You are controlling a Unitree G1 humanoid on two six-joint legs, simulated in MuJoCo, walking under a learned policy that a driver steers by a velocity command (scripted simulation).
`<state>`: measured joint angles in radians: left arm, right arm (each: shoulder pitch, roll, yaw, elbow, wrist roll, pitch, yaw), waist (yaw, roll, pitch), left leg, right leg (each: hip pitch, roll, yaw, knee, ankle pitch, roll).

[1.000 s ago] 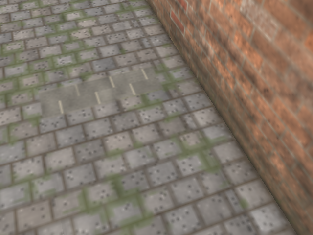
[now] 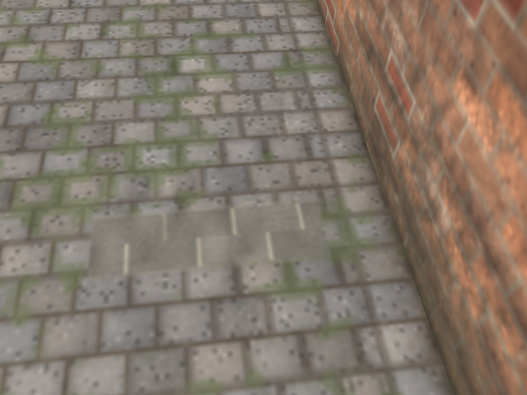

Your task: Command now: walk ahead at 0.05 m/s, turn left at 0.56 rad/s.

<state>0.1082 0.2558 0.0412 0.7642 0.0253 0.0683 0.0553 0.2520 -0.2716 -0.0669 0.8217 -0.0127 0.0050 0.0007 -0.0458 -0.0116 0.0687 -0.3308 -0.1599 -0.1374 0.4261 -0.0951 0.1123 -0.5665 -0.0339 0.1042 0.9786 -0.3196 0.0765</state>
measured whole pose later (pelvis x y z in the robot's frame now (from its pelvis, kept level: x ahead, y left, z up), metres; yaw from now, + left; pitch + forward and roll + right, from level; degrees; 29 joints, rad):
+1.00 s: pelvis +0.01 -0.02 -0.01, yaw +32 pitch +0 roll -1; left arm 0.25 0.28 0.04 0.85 0.00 0.04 0.02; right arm 0.11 -0.24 -0.02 0.76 -0.02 0.04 0.00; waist 0.04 -0.05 0.04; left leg -0.24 -0.04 0.03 0.55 -0.31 0.06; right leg -0.37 -0.08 -0.05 0.90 -0.49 -0.01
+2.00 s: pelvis +0.02 +0.02 -0.01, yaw +0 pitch +1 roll -1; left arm 0.26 0.31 0.09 0.73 0.02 0.05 0.01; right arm 0.16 -0.26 -0.03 0.70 -0.02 0.01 -0.04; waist 0.03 -0.04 0.06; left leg -0.32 -0.04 -0.03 0.54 -0.22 0.03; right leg -0.32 0.14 0.21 0.78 -0.50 -0.01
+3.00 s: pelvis +0.21 +0.08 +0.01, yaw -3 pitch +0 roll +0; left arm 0.16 0.25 0.04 0.86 0.03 -0.02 -0.02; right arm 0.40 -0.19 -0.01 0.94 -0.02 -0.08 0.00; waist -0.02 -0.04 0.05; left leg -0.02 -0.07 0.03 0.26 -0.24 0.09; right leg -0.56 -0.03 -0.03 0.85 -0.16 -0.02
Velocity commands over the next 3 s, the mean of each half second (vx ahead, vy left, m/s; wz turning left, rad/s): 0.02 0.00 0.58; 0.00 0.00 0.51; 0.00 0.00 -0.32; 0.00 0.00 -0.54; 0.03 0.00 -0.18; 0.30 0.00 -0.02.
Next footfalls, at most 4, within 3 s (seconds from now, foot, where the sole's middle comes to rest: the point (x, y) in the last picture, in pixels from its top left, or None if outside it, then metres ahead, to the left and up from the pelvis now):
0.28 right None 0.09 -0.15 -0.78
0.90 left None -0.01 0.06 -0.78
1.46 right None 0.04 -0.10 -0.78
1.94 left None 0.10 0.12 -0.78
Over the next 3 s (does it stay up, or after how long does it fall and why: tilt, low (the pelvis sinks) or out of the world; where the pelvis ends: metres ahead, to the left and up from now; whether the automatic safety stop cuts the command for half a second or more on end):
stays up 0.21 0.08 0.01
